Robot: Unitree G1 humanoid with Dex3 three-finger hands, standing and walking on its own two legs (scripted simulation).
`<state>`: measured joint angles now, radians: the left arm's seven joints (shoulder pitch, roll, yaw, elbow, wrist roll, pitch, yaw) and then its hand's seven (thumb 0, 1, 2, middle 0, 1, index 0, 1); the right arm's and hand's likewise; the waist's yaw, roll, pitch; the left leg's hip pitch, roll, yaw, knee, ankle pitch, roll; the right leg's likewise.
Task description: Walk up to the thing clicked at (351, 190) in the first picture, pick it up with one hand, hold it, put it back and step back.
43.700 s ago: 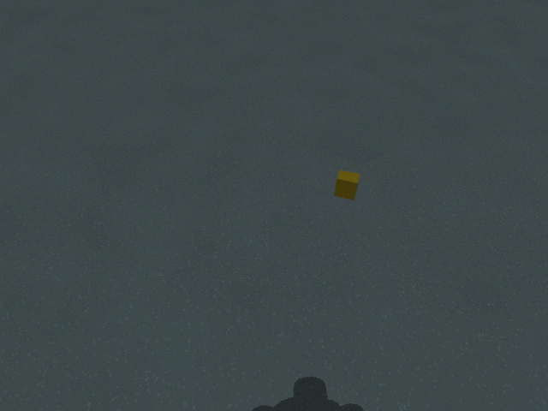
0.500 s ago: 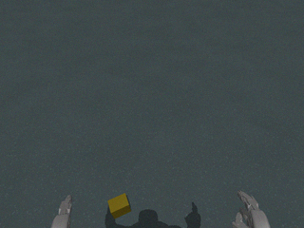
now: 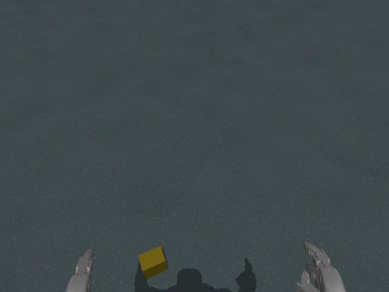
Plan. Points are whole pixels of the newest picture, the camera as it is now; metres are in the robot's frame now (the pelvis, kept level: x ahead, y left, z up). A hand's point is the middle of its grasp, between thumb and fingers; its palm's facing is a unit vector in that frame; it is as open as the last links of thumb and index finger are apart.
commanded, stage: home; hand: left
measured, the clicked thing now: (153, 262) +0.41 +0.21 -0.66
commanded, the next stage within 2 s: stand in 0.66 s
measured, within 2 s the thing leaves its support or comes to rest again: neither
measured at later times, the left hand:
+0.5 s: hand (112, 289) +0.18 +0.18 -0.05, palm faces +0.11 -0.95 -0.28, open 17.7 cm
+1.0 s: hand out of the picture +0.17 +0.18 -0.05, palm faces +0.12 -0.95 -0.28, open 15.0 cm
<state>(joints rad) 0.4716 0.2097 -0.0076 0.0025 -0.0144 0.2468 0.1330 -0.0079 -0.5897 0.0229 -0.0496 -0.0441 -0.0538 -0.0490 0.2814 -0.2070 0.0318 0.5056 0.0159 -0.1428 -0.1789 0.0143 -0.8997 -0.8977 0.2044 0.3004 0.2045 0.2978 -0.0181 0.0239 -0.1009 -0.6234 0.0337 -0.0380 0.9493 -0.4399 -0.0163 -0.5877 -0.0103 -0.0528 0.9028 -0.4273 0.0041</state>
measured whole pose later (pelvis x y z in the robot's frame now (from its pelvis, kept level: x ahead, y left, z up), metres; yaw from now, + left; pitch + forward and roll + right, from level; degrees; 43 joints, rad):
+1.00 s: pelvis +0.00 +0.00 +0.00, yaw +0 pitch +7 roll -2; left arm 0.47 0.21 -0.01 0.01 -0.01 0.24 0.13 -0.01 -0.23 0.38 -0.16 -0.22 -0.16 -0.22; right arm 0.28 -0.21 0.03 0.51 0.01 -0.15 -0.18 0.01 -0.90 -0.90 0.20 0.30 0.20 0.30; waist -0.01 0.02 -0.10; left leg -0.62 0.03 -0.04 0.94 -0.44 -0.02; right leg -0.59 -0.01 -0.05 0.90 -0.43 0.00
